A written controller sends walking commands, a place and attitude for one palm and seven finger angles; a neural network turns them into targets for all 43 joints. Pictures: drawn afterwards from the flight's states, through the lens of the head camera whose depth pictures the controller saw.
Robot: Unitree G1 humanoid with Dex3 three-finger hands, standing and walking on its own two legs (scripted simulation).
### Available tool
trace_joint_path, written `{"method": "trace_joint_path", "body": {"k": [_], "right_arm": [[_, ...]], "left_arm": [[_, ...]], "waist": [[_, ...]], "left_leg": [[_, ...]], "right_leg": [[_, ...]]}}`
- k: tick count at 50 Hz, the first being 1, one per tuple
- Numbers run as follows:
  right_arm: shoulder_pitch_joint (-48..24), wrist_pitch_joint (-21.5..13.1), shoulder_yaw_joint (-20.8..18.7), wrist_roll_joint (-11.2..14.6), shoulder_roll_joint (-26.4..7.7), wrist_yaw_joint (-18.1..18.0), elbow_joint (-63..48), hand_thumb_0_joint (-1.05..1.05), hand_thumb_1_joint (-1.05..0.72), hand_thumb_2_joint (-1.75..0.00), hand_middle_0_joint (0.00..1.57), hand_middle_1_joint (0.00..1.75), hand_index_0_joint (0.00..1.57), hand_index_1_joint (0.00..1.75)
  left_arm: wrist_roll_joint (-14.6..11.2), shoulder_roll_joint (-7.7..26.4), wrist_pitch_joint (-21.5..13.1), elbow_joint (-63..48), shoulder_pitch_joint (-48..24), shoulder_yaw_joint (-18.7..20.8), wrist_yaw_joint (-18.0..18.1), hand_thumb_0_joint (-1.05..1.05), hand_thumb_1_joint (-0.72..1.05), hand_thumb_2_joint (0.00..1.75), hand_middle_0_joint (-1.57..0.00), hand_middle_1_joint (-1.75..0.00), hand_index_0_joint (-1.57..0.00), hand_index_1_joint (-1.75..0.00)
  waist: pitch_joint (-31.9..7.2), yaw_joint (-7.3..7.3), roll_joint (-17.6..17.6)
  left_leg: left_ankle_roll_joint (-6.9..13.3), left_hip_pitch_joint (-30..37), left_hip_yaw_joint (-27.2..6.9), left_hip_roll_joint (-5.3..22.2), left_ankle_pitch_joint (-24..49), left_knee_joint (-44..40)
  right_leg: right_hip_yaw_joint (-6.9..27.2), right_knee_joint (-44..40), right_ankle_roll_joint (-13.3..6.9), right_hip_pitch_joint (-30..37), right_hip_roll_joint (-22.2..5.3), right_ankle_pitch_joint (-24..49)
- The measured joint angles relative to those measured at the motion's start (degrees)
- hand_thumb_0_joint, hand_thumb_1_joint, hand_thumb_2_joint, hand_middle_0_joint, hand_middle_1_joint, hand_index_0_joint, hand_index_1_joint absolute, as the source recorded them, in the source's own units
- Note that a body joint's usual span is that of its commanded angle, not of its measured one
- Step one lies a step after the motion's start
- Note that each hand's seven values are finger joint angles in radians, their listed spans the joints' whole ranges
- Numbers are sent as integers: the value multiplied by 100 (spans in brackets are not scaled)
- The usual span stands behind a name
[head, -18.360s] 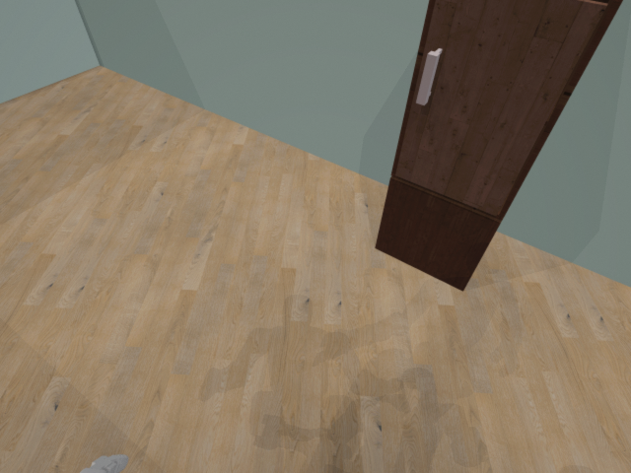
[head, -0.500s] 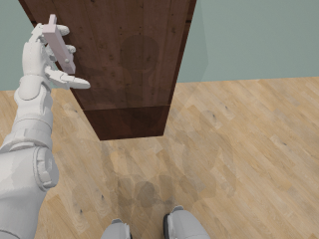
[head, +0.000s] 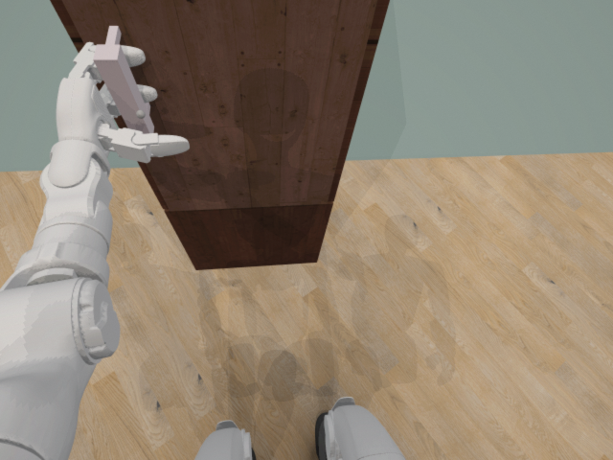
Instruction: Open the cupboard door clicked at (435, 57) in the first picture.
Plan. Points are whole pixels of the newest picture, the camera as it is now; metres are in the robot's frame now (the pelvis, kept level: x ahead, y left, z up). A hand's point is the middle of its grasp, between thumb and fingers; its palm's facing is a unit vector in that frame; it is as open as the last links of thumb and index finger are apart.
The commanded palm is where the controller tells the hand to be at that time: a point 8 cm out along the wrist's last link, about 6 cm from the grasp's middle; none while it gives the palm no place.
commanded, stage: close the thumb around the handle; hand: left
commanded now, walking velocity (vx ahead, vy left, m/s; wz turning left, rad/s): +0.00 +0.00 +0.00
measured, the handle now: (129, 86) +0.58 +0.18 +0.08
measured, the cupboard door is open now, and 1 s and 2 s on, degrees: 0 9 47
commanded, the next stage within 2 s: pull the door open along its arc in 0.48 s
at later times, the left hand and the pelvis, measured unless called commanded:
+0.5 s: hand (141, 114) +0.53 +0.16 +0.09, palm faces +0.00 -1.00 -0.02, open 6.1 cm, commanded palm +0.50 +0.20 +0.08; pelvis +0.01 +0.00 +0.00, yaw -1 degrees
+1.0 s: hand (145, 148) +0.48 +0.15 +0.09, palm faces -0.03 -1.00 -0.03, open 6.4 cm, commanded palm +0.41 +0.20 +0.08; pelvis +0.02 +0.00 +0.02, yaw -2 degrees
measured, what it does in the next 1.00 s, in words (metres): stands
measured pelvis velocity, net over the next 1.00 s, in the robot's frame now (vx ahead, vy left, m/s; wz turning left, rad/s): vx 0.02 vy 0.00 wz -0.04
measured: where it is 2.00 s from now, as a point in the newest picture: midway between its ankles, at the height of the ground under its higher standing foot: outside the picture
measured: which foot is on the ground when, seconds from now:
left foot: down 0.00-1.00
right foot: down 0.00-1.00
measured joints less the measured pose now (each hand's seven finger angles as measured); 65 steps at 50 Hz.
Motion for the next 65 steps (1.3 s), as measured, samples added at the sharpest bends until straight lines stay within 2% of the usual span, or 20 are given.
{"method": "trace_joint_path", "body": {"k": [19, 30, 34, 39, 47, 54, 56, 59, 62, 65], "right_arm": [[-28, 49, -28, -6, 8, 21, -32, 1, -91, -90, 21, 30, 20, 30], [-12, 90, -63, 25, 28, 42, -59, 1, -91, -90, 21, 30, 20, 30], [-37, 102, -42, 28, 25, 28, -41, 1, -91, -90, 21, 30, 20, 30], [-24, 128, -75, 46, 25, 32, -103, 1, -91, -90, 21, 30, 20, 30], [-1, 202, -135, 158, 34, 73, -273, 1, -91, -90, 20, 30, 20, 30], [-185, 123, -198, 256, 66, 123, -497, 1, -91, -90, 20, 30, 20, 30], [-308, 90, -221, 274, 84, 131, -548, 1, -91, -90, 20, 30, 20, 30], [-563, 36, -239, 262, 137, 140, -564, 1, -91, -90, 20, 30, 20, 30], [-829, 7, -224, 180, 218, 132, -549, 1, -91, -90, 20, 30, 20, 30], [-1054, -21, -213, 71, 307, 112, -535, 1, -91, -90, 20, 30, 20, 30]], "left_arm": [[-19, -88, -29, -158, 170, 63, -28, 0, 67, 80, -38, -133, -37, -132], [-93, -202, 2, -372, 446, 61, 91, 1, 69, 79, -34, -135, -32, -134], [-29, -178, -48, -272, 381, 119, 27, 0, 69, 78, -34, -135, -32, -134], [-97, -211, 5, -547, 641, 145, 2, 0, 69, 77, -35, -135, -32, -134], [-379, -591, 119, -1614, 1730, 28, -63, 0, 68, 73, -32, -133, -31, -134], [-605, -1165, 279, -3272, 3283, -474, -57, 0, 66, 70, -30, -131, -28, -131], [-643, -1410, 334, -3754, 3713, -673, 98, 0, 65, 69, -30, -131, -28, -131], [-587, -1897, 389, -4291, 4124, -1003, 758, 0, 64, 70, -30, -131, -29, -128], [-375, -2332, 413, -4533, 4265, -1265, 1482, 1, 64, 72, -30, -130, -31, -125], [-99, -2618, 480, -4633, 4289, -1502, 2190, 1, 63, 74, -29, -129, -31, -124]], "waist": [[-24, 20, 15], [-59, 38, 31], [-30, 42, 25], [-73, 66, 33], [-194, 223, 47], [-311, 430, 42], [-306, 510, 54], [-227, 625, 46], [-171, 720, -15], [-145, 795, -56]], "left_leg": [[28, 85, 39, 0, -51, -37], [21, 253, 79, 22, -52, -150], [17, 259, 68, 17, -54, -141], [7, 315, 121, 34, -38, -213], [2, 707, 240, 51, 6, -514], [4, 1181, 325, 18, 90, -861], [-6, 1329, 338, 17, 101, -936], [-24, 1523, 317, 2, 116, -993], [-45, 1618, 260, -31, 136, -993], [-75, 1653, 196, -49, 140, -952]], "right_leg": [[45, -50, 37, 75, 8, -27], [84, -145, 36, 217, 37, -21], [75, -125, 29, 221, 33, -34], [127, -161, 20, 237, 54, -17], [241, -362, 10, 539, 90, 14], [327, -583, 8, 934, 79, 45], [340, -640, 12, 1069, 81, 53], [321, -679, 12, 1267, 66, 48], [267, -637, -5, 1370, 28, 16], [206, -567, -34, 1419, 3, -23]]}}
